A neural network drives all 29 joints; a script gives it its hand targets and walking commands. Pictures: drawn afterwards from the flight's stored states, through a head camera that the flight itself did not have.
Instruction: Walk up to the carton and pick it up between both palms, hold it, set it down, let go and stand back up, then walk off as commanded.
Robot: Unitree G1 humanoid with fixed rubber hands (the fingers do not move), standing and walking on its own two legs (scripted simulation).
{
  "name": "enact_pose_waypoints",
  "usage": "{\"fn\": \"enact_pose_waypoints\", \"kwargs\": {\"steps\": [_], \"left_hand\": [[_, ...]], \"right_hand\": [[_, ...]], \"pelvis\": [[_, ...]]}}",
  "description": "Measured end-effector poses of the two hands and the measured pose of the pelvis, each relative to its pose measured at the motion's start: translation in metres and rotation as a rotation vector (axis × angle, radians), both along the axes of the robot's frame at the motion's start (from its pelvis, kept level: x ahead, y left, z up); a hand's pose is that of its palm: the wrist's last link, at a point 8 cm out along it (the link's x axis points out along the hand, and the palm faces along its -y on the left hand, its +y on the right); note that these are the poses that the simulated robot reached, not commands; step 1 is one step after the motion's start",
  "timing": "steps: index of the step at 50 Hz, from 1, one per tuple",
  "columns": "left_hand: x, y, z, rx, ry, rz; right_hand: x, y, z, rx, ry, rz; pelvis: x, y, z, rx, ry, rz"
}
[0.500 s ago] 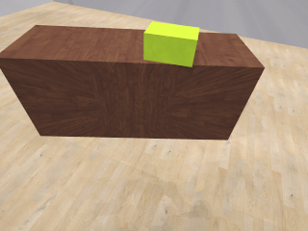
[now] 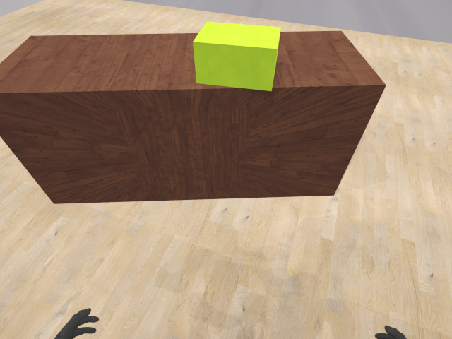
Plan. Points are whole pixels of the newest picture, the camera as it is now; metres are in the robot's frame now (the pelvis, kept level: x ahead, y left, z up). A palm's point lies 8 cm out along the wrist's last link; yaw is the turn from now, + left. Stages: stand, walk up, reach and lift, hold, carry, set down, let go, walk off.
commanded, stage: walk off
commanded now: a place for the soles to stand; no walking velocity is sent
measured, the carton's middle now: (238, 55) +1.07 +0.00 +0.00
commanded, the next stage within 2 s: stand in 0.34 s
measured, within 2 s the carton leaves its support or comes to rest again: neither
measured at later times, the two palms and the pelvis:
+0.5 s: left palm out of the picture +0.11 +0.31 -0.09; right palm out of the picture +0.09 -0.30 -0.09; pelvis +0.00 +0.00 +0.01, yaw +0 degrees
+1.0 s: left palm out of the picture +0.10 +0.31 -0.09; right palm out of the picture +0.08 -0.29 -0.10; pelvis -0.01 +0.01 +0.02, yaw +0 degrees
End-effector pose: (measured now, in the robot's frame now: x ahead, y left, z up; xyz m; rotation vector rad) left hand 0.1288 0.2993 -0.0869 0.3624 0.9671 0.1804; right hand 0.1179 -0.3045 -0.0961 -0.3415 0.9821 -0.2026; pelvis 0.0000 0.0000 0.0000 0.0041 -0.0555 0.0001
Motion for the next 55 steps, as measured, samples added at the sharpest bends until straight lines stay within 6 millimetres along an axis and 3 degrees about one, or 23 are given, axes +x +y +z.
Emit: {"fn": "enact_pose_waypoints", "kwargs": {"steps": [7, 20, 30, 55], "left_hand": [[0.008, 0.000, 0.007, 0.006, -0.005, 0.003], [-0.012, 0.003, -0.003, -0.018, 0.073, 0.040], [-0.027, 0.012, -0.003, -0.008, 0.144, 0.063], [-0.034, 0.014, -0.003, -0.009, 0.151, 0.057]], "right_hand": [[0.004, -0.003, 0.003, 0.004, 0.005, -0.001], [-0.015, -0.002, 0.004, 0.004, 0.088, -0.034], [-0.031, 0.009, -0.002, 0.029, 0.159, -0.060], [-0.041, 0.011, 0.001, 0.023, 0.173, -0.066]], "pelvis": [[0.001, -0.002, 0.004, 0.004, 0.002, -0.003], [0.000, 0.000, 0.011, 0.003, -0.004, -0.004], [-0.005, 0.005, 0.016, 0.005, -0.005, -0.007], [-0.008, 0.010, 0.018, 0.000, -0.001, 0.000]]}}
